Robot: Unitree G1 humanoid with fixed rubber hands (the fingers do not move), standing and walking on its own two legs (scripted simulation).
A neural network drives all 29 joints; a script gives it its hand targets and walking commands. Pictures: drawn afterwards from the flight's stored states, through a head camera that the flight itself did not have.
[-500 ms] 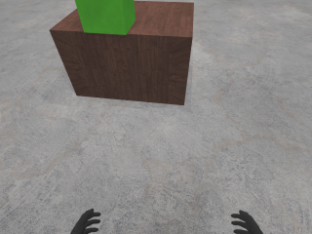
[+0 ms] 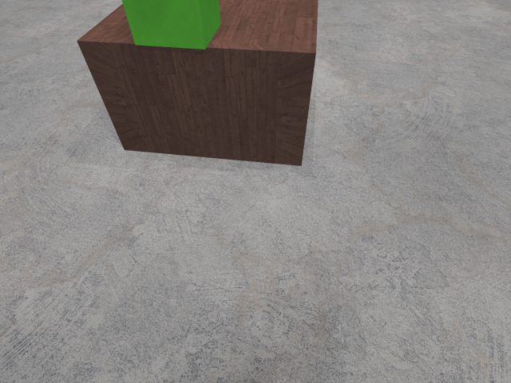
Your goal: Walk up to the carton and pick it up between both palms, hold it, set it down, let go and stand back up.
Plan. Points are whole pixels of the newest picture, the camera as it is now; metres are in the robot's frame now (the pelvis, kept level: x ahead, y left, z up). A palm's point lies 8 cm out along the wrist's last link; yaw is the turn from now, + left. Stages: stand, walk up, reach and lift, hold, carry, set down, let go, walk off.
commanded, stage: stand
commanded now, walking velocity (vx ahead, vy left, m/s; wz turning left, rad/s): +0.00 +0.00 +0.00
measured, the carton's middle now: out of the picture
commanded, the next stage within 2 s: walk up in 1.58 s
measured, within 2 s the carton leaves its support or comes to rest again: neither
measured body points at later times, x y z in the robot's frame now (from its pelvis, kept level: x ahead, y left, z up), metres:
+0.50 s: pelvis +0.00 +0.00 +0.01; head +0.01 +0.00 +0.46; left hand +0.00 +0.21 -0.15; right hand +0.01 -0.21 -0.15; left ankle +0.00 +0.12 -0.72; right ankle -0.01 -0.12 -0.72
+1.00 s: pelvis -0.01 +0.00 +0.01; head -0.01 +0.00 +0.46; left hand -0.03 +0.20 -0.15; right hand -0.03 -0.20 -0.15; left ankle +0.00 +0.12 -0.72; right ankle -0.01 -0.12 -0.72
